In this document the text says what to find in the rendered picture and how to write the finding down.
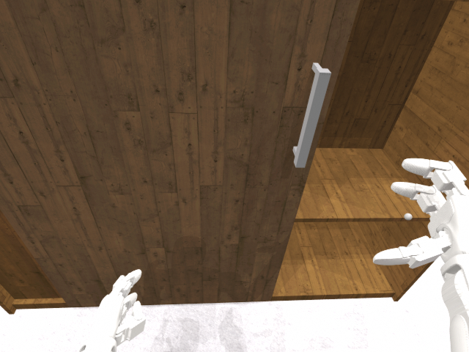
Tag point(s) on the handle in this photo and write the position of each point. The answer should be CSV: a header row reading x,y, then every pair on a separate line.
x,y
316,98

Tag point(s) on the right robot hand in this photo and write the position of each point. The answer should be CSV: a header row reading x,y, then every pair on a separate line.
x,y
452,215

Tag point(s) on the wardrobe door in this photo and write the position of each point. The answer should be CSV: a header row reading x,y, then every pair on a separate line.
x,y
20,274
158,135

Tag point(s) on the left robot hand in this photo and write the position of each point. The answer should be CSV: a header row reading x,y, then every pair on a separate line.
x,y
113,308

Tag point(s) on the left robot forearm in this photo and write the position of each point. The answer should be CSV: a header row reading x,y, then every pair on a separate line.
x,y
99,343

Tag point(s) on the right robot forearm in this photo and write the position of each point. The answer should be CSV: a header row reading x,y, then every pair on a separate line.
x,y
455,294

